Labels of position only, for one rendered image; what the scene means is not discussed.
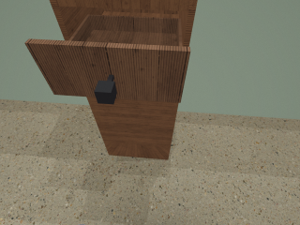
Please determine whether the drawer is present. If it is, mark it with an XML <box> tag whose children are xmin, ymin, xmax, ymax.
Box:
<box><xmin>24</xmin><ymin>14</ymin><xmax>191</xmax><ymax>103</ymax></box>

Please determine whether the cabinet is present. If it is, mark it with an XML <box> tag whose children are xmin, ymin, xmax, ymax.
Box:
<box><xmin>50</xmin><ymin>0</ymin><xmax>198</xmax><ymax>160</ymax></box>

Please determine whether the handle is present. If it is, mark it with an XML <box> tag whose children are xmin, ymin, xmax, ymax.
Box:
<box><xmin>94</xmin><ymin>74</ymin><xmax>117</xmax><ymax>105</ymax></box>

